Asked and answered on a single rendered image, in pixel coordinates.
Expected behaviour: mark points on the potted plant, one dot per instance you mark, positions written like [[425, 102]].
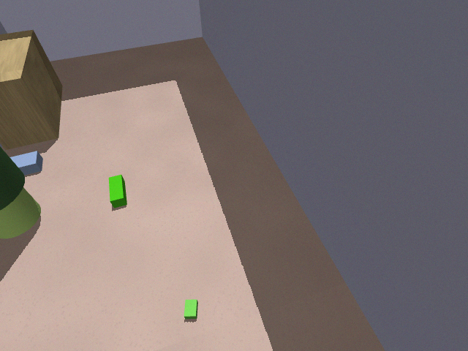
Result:
[[19, 211]]

